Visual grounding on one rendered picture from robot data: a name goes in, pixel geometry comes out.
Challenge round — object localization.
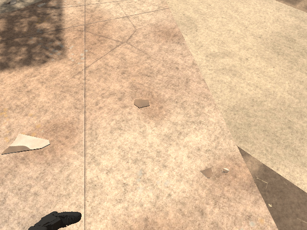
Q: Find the left robot hand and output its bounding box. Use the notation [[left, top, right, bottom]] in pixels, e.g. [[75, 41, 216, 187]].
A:
[[28, 211, 82, 230]]

